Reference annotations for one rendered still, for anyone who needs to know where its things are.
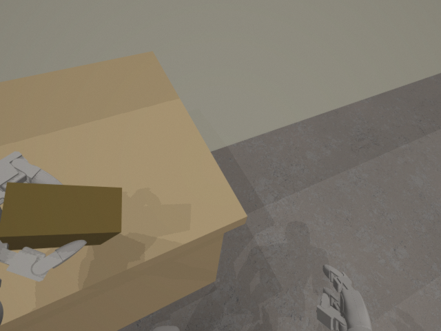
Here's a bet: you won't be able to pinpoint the robot right hand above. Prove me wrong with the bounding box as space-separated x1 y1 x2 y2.
317 264 372 331

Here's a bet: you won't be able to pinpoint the table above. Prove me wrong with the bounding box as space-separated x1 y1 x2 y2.
0 51 247 331

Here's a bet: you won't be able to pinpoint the robot left hand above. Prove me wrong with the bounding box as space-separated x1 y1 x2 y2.
0 151 87 282

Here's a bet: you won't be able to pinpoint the sponge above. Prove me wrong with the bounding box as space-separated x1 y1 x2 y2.
0 182 122 250

